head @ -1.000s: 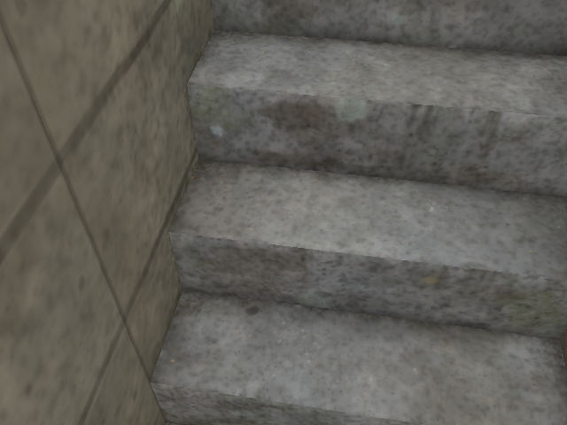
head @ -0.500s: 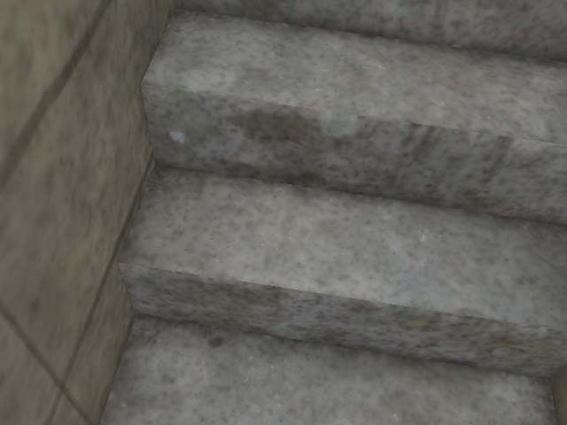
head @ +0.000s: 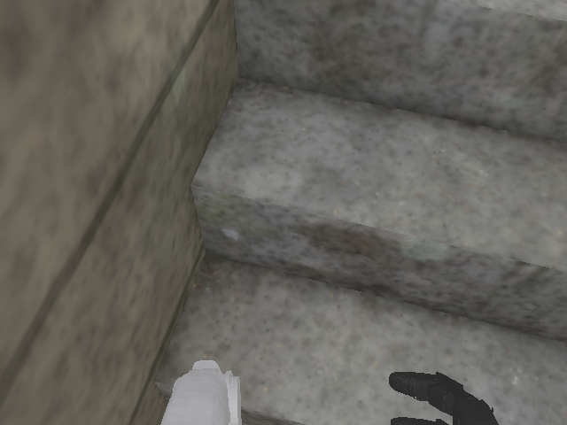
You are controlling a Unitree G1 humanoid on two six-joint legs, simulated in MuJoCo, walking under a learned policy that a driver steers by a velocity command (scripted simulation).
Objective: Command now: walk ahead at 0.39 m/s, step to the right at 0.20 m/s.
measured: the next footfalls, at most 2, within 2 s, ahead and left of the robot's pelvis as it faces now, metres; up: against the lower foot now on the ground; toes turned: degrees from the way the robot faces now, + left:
right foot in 0.54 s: +0.34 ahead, -0.27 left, +0.41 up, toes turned -7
left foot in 1.18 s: +0.59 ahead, -0.15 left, +0.61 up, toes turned +1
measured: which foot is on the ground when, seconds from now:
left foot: down 0.00-0.56, up 0.58-1.00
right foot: down 0.00-0.02, up 0.04-0.52, down 0.54-1.00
